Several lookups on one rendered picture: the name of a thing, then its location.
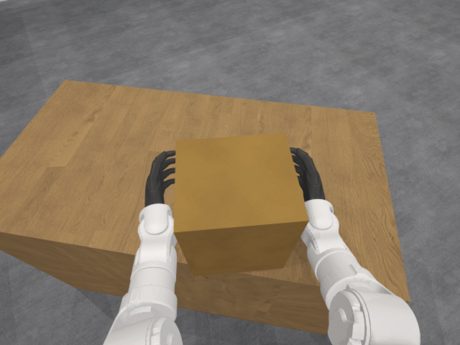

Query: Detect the robot left upper arm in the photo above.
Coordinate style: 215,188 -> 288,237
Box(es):
103,316 -> 183,345

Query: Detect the carton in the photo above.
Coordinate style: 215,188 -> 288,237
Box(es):
173,133 -> 309,277

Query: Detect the pedestal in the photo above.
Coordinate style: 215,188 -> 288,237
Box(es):
0,80 -> 410,335

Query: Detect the robot right hand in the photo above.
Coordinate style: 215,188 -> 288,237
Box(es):
290,147 -> 325,202

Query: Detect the robot right forearm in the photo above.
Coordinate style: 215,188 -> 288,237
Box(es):
301,199 -> 420,333

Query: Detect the robot left hand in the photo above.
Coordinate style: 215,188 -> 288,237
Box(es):
144,150 -> 175,207

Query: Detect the robot right upper arm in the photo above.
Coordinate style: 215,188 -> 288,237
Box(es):
328,288 -> 420,345

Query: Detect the robot left forearm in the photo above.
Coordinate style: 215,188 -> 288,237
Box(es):
107,203 -> 178,336

